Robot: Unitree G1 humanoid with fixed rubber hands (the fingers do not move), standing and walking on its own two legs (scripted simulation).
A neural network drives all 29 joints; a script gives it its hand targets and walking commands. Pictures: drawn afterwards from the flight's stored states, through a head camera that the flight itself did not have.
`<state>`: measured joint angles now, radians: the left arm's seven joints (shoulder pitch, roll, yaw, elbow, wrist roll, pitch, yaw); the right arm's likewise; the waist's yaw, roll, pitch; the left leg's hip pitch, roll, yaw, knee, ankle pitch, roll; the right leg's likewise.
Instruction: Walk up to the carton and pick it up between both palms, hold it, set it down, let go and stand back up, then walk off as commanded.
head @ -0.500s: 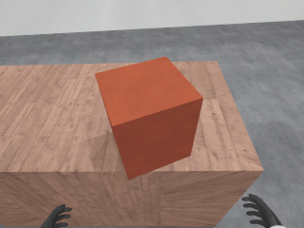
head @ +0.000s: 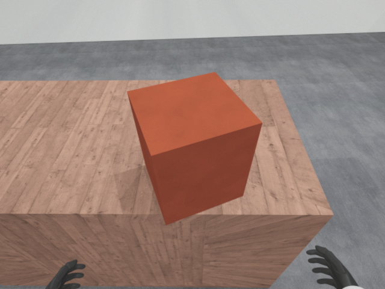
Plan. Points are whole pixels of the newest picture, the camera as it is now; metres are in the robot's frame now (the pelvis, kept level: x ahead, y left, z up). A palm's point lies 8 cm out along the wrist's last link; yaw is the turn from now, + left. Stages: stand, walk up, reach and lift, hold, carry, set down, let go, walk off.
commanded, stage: walk up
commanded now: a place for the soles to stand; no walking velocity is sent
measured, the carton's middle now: (190, 148) +0.43 +0.01 +0.07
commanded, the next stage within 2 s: reach and lift in 0.18 s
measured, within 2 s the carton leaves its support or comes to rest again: neither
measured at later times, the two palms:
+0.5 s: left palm (92, 269) +0.20 +0.22 -0.03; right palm (356, 275) +0.17 -0.32 -0.06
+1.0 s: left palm (89, 256) +0.21 +0.21 +0.00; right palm (342, 251) +0.21 -0.28 -0.01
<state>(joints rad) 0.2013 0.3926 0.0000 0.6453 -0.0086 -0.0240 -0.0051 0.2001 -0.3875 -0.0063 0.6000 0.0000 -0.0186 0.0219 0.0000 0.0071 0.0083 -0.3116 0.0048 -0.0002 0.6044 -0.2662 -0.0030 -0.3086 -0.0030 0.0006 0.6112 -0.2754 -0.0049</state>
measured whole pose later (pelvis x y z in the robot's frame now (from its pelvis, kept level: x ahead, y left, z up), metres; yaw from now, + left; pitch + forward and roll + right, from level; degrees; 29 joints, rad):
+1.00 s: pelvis +0.04 -0.01 +0.02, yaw +1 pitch -2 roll +0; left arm 0.31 0.17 0.01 0.20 -0.03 0.00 0.13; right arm 0.19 -0.34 -0.08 0.70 0.16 -0.32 0.20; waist 0.00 -0.04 0.01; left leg -0.11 0.01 0.00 0.31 -0.16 -0.02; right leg -0.11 0.00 -0.03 0.34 -0.19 -0.03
